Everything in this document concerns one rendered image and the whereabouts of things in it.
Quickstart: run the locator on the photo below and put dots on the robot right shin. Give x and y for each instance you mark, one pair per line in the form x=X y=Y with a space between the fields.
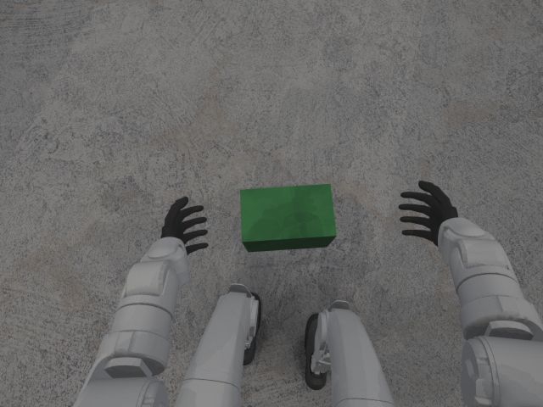
x=321 y=362

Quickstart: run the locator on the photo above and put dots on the robot shin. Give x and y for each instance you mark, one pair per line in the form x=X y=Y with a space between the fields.
x=239 y=288
x=321 y=362

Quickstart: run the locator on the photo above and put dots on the robot left hand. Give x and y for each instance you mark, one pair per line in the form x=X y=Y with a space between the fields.
x=174 y=227

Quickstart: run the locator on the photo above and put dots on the robot right upper arm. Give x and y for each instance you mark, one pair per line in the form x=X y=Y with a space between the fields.
x=502 y=372

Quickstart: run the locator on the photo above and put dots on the right robot forearm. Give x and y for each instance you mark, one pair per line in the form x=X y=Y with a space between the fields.
x=488 y=290

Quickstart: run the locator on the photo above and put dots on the robot right hand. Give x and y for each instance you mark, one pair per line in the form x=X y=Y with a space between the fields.
x=440 y=210

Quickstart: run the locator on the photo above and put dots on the carton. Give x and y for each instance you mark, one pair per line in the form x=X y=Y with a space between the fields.
x=281 y=218

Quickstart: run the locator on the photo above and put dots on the robot left shin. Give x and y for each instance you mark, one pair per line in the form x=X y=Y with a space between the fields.
x=239 y=288

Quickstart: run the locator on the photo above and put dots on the robot left upper arm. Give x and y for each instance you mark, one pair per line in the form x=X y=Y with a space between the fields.
x=124 y=392

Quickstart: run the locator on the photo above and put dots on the left robot forearm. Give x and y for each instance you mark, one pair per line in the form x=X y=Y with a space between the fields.
x=137 y=345

